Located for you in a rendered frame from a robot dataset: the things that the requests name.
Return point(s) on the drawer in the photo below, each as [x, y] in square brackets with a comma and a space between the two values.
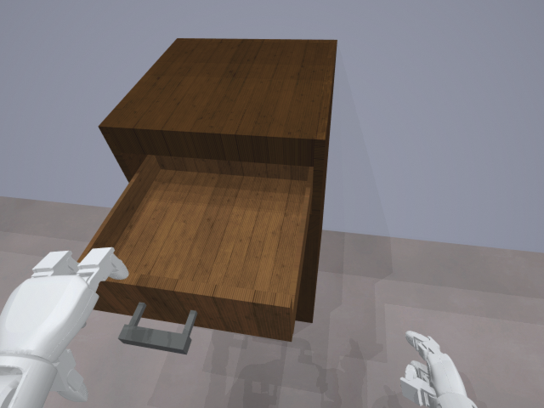
[223, 238]

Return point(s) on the handle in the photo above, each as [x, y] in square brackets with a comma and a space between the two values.
[157, 339]

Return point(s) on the robot left forearm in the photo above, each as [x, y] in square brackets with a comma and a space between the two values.
[25, 380]

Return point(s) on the robot right hand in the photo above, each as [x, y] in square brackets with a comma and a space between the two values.
[423, 384]

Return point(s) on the robot left hand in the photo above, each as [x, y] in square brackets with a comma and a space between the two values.
[44, 313]

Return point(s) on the cabinet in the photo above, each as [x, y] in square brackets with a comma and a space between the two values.
[242, 100]

